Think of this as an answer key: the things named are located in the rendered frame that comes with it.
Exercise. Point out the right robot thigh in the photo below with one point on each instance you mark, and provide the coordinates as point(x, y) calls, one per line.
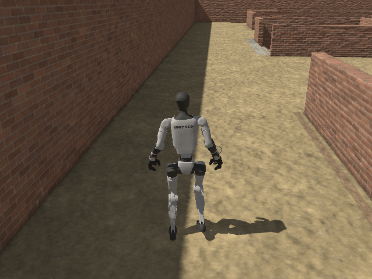
point(199, 172)

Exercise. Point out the right robot forearm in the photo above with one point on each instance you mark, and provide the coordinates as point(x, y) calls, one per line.
point(214, 151)

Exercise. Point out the left robot upper arm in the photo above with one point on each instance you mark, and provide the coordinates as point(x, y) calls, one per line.
point(166, 123)

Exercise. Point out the right robot hand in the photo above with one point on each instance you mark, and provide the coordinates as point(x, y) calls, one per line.
point(219, 162)

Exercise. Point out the robot torso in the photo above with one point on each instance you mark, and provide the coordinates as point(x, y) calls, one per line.
point(184, 135)

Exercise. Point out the left robot hand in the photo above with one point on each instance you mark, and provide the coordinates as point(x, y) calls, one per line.
point(150, 163)

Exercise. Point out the left robot forearm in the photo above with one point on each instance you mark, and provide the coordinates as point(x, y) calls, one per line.
point(154, 153)

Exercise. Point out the right robot upper arm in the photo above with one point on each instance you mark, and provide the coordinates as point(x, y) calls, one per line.
point(201, 121)

